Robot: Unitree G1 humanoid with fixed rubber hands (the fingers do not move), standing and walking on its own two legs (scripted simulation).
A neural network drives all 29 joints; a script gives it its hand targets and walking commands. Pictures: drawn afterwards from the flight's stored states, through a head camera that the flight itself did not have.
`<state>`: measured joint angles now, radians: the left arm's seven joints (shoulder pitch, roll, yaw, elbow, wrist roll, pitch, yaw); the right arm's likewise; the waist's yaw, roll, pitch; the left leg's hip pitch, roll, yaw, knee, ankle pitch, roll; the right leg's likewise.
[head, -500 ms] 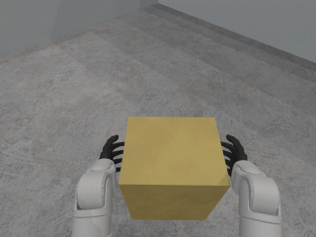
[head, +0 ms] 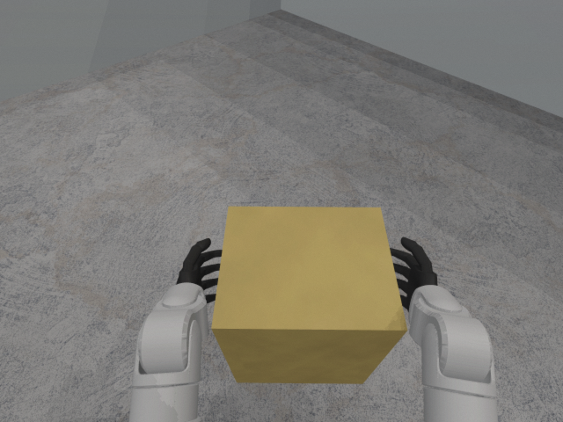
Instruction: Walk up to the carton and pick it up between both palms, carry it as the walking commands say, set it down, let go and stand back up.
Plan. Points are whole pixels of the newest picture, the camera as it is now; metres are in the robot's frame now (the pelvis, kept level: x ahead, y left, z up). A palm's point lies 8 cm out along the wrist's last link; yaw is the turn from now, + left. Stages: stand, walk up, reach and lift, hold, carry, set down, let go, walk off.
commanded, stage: carry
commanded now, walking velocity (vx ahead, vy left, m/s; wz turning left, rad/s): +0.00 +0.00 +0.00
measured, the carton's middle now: (301, 303) +0.30 +0.00 -0.02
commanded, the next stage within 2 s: none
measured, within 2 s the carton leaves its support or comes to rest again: neither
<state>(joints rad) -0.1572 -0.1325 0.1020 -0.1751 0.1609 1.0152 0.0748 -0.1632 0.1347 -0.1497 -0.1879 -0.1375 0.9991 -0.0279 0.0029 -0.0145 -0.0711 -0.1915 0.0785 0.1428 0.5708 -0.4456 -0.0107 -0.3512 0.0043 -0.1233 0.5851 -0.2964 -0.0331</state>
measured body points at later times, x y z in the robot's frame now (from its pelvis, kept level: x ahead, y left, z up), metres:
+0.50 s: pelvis -0.03 -0.02 +0.00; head -0.05 -0.01 +0.45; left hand +0.25 +0.14 +0.04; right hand +0.26 -0.17 +0.06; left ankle -0.10 +0.10 -0.73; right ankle -0.01 -0.10 -0.73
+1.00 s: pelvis -0.03 -0.02 +0.00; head -0.06 -0.01 +0.45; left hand +0.25 +0.13 +0.04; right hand +0.26 -0.17 +0.05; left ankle -0.10 +0.10 -0.73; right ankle -0.01 -0.10 -0.73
